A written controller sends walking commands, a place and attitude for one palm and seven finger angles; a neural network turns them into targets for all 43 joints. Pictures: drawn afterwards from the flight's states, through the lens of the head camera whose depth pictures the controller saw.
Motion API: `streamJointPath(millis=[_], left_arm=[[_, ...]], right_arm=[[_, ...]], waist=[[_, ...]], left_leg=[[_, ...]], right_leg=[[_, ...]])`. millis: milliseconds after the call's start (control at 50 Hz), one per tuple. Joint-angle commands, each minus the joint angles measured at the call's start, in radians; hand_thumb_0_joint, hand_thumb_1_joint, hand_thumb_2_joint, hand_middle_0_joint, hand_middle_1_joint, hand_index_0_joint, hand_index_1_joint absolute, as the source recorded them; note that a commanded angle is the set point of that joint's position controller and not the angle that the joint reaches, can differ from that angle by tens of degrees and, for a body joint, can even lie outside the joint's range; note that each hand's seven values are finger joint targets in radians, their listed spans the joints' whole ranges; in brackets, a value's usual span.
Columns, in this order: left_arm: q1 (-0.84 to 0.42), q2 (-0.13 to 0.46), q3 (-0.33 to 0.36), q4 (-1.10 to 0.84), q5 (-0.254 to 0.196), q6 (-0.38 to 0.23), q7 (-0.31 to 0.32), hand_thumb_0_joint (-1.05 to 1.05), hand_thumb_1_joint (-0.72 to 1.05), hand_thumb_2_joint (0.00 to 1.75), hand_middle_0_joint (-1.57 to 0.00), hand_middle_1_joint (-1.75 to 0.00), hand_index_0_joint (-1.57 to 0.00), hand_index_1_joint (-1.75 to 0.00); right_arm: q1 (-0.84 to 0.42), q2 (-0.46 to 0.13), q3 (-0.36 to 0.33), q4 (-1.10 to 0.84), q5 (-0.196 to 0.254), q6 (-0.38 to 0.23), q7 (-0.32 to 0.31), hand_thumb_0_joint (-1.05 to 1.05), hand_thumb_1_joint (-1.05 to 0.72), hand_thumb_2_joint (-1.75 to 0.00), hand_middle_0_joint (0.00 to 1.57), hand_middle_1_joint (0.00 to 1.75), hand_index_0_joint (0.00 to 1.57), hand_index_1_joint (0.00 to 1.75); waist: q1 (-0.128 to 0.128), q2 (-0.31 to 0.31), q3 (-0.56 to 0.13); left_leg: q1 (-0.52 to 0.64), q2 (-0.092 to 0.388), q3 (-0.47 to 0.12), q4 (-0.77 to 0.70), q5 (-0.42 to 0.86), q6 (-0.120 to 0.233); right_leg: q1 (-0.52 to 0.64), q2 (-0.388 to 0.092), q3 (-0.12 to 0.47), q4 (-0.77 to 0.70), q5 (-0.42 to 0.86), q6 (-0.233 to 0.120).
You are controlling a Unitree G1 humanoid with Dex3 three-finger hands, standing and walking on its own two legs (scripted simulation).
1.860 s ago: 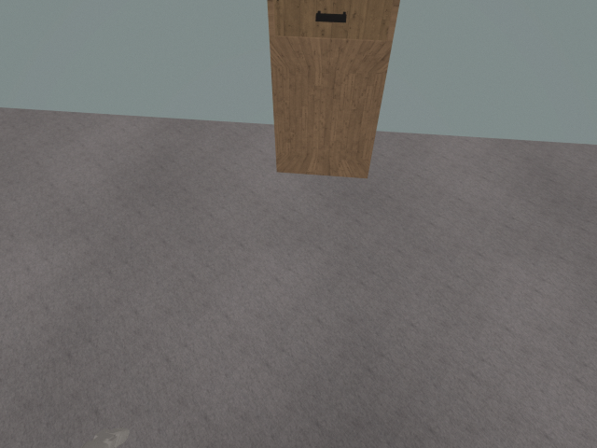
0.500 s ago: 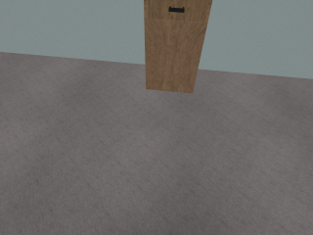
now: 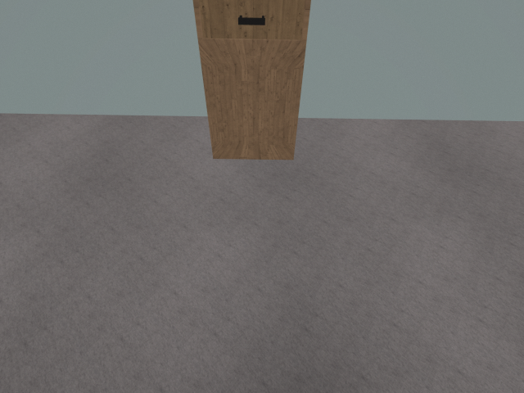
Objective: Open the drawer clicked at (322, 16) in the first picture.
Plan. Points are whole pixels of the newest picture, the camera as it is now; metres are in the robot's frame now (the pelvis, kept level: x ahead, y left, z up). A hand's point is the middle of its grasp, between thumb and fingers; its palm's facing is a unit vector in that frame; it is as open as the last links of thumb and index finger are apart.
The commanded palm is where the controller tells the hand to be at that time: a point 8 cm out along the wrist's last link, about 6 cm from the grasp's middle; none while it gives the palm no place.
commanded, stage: walk to a spot facing it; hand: left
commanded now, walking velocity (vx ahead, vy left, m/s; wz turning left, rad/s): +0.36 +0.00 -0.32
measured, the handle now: (251, 19) +1.48 +0.16 +0.03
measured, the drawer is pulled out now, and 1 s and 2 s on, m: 0.00 0.00 0.00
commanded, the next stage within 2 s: turn to face it in 1.42 s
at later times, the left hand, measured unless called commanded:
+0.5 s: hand out of the picture +0.09 +0.17 -0.18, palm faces -0.01 -0.99 -0.15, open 7.4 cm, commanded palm none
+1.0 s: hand (225, 225) +0.53 +0.14 -0.16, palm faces -0.31 -0.94 -0.14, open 7.4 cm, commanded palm none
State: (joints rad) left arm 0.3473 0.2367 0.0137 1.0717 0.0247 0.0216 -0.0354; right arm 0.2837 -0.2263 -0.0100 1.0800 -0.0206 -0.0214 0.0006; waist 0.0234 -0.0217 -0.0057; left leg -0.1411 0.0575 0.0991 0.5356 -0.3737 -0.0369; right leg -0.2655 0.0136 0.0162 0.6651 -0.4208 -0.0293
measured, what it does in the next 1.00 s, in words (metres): walks ahead, turning right: left foot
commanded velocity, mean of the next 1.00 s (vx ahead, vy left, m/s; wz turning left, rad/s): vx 0.37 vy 0.00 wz -0.24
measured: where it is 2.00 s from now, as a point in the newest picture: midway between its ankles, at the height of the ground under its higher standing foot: (308, 274)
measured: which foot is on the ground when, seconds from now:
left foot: down 0.00-0.06, up 0.08-0.48, down 0.50-1.00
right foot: down 0.00-0.52, up 0.54-1.00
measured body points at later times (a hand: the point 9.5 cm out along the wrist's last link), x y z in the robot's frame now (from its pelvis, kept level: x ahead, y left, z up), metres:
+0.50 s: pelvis +0.20 +0.01 -0.01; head +0.23 +0.03 +0.43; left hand +0.09 +0.22 -0.16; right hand +0.32 -0.22 -0.14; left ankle +0.33 +0.09 -0.73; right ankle +0.00 -0.09 -0.72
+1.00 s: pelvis +0.40 +0.00 +0.01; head +0.41 +0.00 +0.46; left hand +0.54 +0.19 -0.14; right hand +0.24 -0.17 -0.13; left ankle +0.33 +0.09 -0.73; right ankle +0.47 -0.18 -0.68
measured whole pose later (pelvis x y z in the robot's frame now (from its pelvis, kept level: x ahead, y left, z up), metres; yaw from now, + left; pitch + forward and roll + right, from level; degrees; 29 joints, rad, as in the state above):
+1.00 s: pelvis +0.40 +0.00 +0.01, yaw -17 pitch -1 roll +0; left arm 0.16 0.17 0.06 1.01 0.04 0.02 -0.03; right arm 0.48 -0.12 -0.03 1.14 -0.02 -0.09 -0.02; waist -0.05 -0.03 0.04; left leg 0.03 0.02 0.29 0.30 -0.31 0.03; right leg -0.57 -0.12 -0.08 0.80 -0.13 0.01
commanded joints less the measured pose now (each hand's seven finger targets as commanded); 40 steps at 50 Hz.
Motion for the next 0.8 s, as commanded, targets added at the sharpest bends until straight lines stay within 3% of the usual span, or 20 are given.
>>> streamJointPath(millis=[0,20,40,60,100,120,180,240,360,400,440,460,480,500,520,560,600,640,700,780], left_arm=[[0.031,0.072,0.043,-0.075,0.001,-0.056,0.004,0.00,0.90,0.90,-0.20,-0.30,-0.20,-0.30],[0.181,0.142,0.060,-0.025,0.006,-0.068,0.013,0.00,0.90,0.90,-0.20,-0.30,-0.20,-0.30],[0.322,0.227,0.078,0.023,-0.001,-0.078,0.033,0.00,0.90,0.90,-0.20,-0.30,-0.20,-0.30],[0.357,0.192,0.067,0.040,-0.011,-0.084,0.049,0.00,0.90,0.90,-0.20,-0.30,-0.20,-0.30],[0.285,0.124,0.051,0.023,-0.004,-0.085,0.055,0.00,0.90,0.90,-0.20,-0.30,-0.20,-0.30],[0.249,0.105,0.047,0.012,-0.004,-0.086,0.057,0.00,0.90,0.90,-0.20,-0.30,-0.20,-0.30],[0.213,0.065,0.035,0.005,-0.001,-0.100,0.059,0.00,0.90,0.90,-0.20,-0.30,-0.20,-0.30],[0.218,0.044,0.029,0.020,0.000,-0.109,0.067,0.00,0.90,0.90,-0.20,-0.30,-0.20,-0.30],[0.231,0.039,0.031,0.046,-0.002,-0.107,0.077,0.00,0.90,0.90,-0.20,-0.30,-0.20,-0.30],[0.212,0.058,0.040,0.048,-0.001,-0.108,0.079,0.00,0.90,0.90,-0.20,-0.30,-0.20,-0.30],[0.178,0.076,0.049,0.042,-0.003,-0.111,0.078,0.00,0.90,0.90,-0.20,-0.30,-0.20,-0.30],[0.200,0.049,0.051,0.035,-0.011,-0.112,0.071,0.00,0.90,0.90,-0.20,-0.30,-0.20,-0.30],[0.282,-0.011,0.047,0.028,-0.024,-0.104,0.058,0.00,0.90,0.90,-0.20,-0.30,-0.20,-0.30],[0.245,-0.022,0.039,0.001,-0.021,-0.109,0.056,0.00,0.90,0.90,-0.20,-0.30,-0.20,-0.30],[0.186,-0.008,0.036,-0.020,-0.016,-0.098,0.054,0.00,0.90,0.90,-0.20,-0.30,-0.20,-0.30],[0.085,-0.026,0.046,-0.024,0.003,-0.081,0.039,0.00,0.90,0.90,-0.20,-0.30,-0.20,-0.30],[0.113,-0.060,0.046,-0.016,0.012,-0.051,0.029,0.00,0.90,0.90,-0.20,-0.30,-0.20,-0.30],[0.133,-0.073,0.049,-0.016,0.013,-0.031,0.026,0.00,0.90,0.90,-0.20,-0.30,-0.20,-0.30],[0.073,-0.061,0.060,-0.047,0.014,-0.015,0.019,0.00,0.90,0.90,-0.20,-0.30,-0.20,-0.30],[-0.063,-0.034,0.066,-0.092,0.013,-0.014,0.010,0.00,0.90,0.90,-0.20,-0.30,-0.20,-0.30]], right_arm=[[-0.014,-0.189,-0.054,-0.049,0.000,-0.023,-0.014,0.00,-0.90,-0.90,0.20,0.30,0.20,0.30],[-0.063,-0.131,-0.043,-0.076,0.006,-0.024,-0.010,0.00,-0.90,-0.90,0.20,0.30,0.20,0.30],[-0.153,-0.070,-0.026,-0.140,0.005,-0.038,-0.003,0.00,-0.90,-0.90,0.20,0.30,0.20,0.30],[-0.182,-0.108,-0.033,-0.144,0.001,-0.045,-0.006,0.00,-0.90,-0.90,0.20,0.30,0.20,0.30],[-0.179,-0.074,-0.038,-0.125,0.000,-0.044,-0.005,0.00,-0.90,-0.90,0.20,0.30,0.20,0.30],[-0.173,-0.059,-0.039,-0.110,-0.002,-0.040,0.001,0.00,-0.90,-0.90,0.20,0.30,0.20,0.30],[-0.131,-0.026,-0.043,-0.100,-0.004,-0.017,0.013,0.00,-0.90,-0.90,0.20,0.30,0.20,0.30],[-0.162,-0.011,-0.047,-0.120,0.002,-0.011,0.023,0.00,-0.90,-0.90,0.20,0.30,0.20,0.30],[-0.283,0.016,-0.036,-0.176,0.013,-0.029,0.035,0.00,-0.90,-0.90,0.20,0.30,0.20,0.30],[-0.228,0.007,-0.042,-0.163,0.012,-0.037,0.026,0.00,-0.90,-0.90,0.20,0.30,0.20,0.30],[0.023,-0.039,-0.058,-0.086,0.002,-0.047,0.008,0.00,-0.90,-0.90,0.20,0.30,0.20,0.30],[0.167,-0.101,-0.072,-0.045,-0.007,-0.048,-0.003,0.00,-0.90,-0.90,0.20,0.30,0.20,0.30],[0.252,-0.199,-0.096,-0.027,-0.022,-0.051,-0.011,0.00,-0.90,-0.90,0.20,0.30,0.20,0.30],[0.248,-0.210,-0.094,-0.029,-0.005,-0.042,-0.011,0.00,-0.90,-0.90,0.20,0.30,0.20,0.30],[0.141,-0.174,-0.088,-0.055,0.004,-0.036,-0.012,0.00,-0.90,-0.90,0.20,0.30,0.20,0.30],[0.029,-0.041,-0.055,-0.069,0.001,-0.052,-0.015,0.00,-0.90,-0.90,0.20,0.30,0.20,0.30],[0.019,0.005,-0.042,-0.061,-0.001,-0.068,-0.017,0.00,-0.90,-0.90,0.20,0.30,0.20,0.30],[0.022,0.006,-0.043,-0.050,0.002,-0.077,-0.019,0.00,-0.90,-0.90,0.20,0.30,0.20,0.30],[0.040,-0.008,-0.051,-0.056,0.004,-0.083,-0.019,0.00,-0.90,-0.90,0.20,0.30,0.20,0.30],[0.125,-0.026,-0.056,-0.025,0.007,-0.088,-0.025,0.00,-0.90,-0.90,0.20,0.30,0.20,0.30]], waist=[[0.032,0.129,0.095],[0.095,-0.131,0.051],[0.130,-0.376,0.067],[0.129,-0.232,0.076],[0.077,-0.057,0.108],[0.058,-0.003,0.118],[0.005,-0.041,0.110],[-0.006,-0.066,0.128],[0.019,-0.109,0.164],[-0.014,-0.119,0.128],[-0.121,-0.089,-0.006],[-0.169,-0.011,-0.111],[-0.152,0.249,-0.236],[-0.126,0.277,-0.216],[-0.096,0.183,-0.075],[-0.048,0.099,0.098],[-0.003,0.099,0.118],[0.026,0.101,0.089],[0.022,0.109,0.112],[-0.013,0.073,0.120]], left_leg=[[-0.122,0.199,-0.129,-0.019,0.105,0.128],[-0.350,0.072,0.020,0.302,0.074,0.056],[-0.610,-0.032,0.062,0.547,-0.199,0.020],[-0.630,0.013,-0.056,0.615,-0.163,0.032],[-0.646,0.055,-0.068,0.659,-0.071,0.025],[-0.625,0.066,-0.062,0.651,-0.026,0.022],[-0.585,0.061,-0.035,0.607,0.092,-0.002],[-0.590,0.054,-0.018,0.533,0.178,-0.005],[-0.437,0.019,0.028,0.225,0.248,0.026],[-0.293,-0.021,0.040,0.151,0.222,0.053],[-0.009,-0.052,0.031,0.039,0.264,0.079],[0.233,0.031,-0.059,0.035,0.298,0.105],[0.440,0.325,-0.456,-0.049,0.281,0.206],[0.348,0.428,-0.661,-0.241,0.166,0.265],[0.181,0.425,-0.634,-0.312,-0.059,0.279],[-0.082,0.333,-0.427,-0.357,-0.072,0.203],[-0.207,0.261,-0.253,-0.364,0.019,0.156],[-0.231,0.232,-0.155,-0.376,0.064,0.147],[-0.192,0.228,-0.102,-0.416,0.064,0.157],[-0.028,0.240,-0.085,-0.418,0.143,0.164]], right_leg=[[0.047,-0.026,-0.052,-0.148,0.067,-0.011],[0.271,-0.153,0.211,-0.296,0.110,-0.069],[0.394,-0.361,0.560,-0.415,0.333,-0.150],[0.397,-0.367,0.560,-0.389,0.497,-0.174],[0.355,-0.338,0.457,-0.366,0.560,-0.212],[0.317,-0.312,0.399,-0.370,0.534,-0.201],[0.249,-0.247,0.269,-0.419,0.548,-0.165],[0.238,-0.211,0.208,-0.443,0.606,-0.148],[0.219,-0.185,0.151,-0.451,0.731,-0.119],[0.223,-0.190,0.139,-0.361,0.915,-0.113],[0.190,-0.154,0.097,-0.082,0.973,-0.078],[0.059,-0.112,0.075,0.133,0.769,-0.061],[-0.173,0.034,-0.020,0.478,0.141,-0.023],[-0.253,0.049,0.033,0.694,-0.116,-0.035],[-0.308,-0.029,0.050,0.755,-0.069,-0.037],[-0.316,-0.096,0.040,0.723,0.085,-0.023],[-0.243,-0.111,0.027,0.658,0.134,-0.011],[-0.236,-0.118,0.015,0.614,0.182,0.003],[-0.337,-0.138,0.016,0.569,0.277,0.027],[-0.459,-0.155,0.009,0.448,0.334,0.047]])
